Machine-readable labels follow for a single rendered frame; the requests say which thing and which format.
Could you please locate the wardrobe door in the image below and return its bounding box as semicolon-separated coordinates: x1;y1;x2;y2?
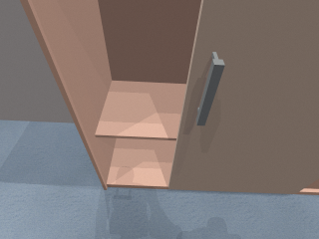
168;0;319;194
305;179;319;189

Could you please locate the handle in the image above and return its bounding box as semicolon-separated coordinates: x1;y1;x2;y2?
196;52;225;126

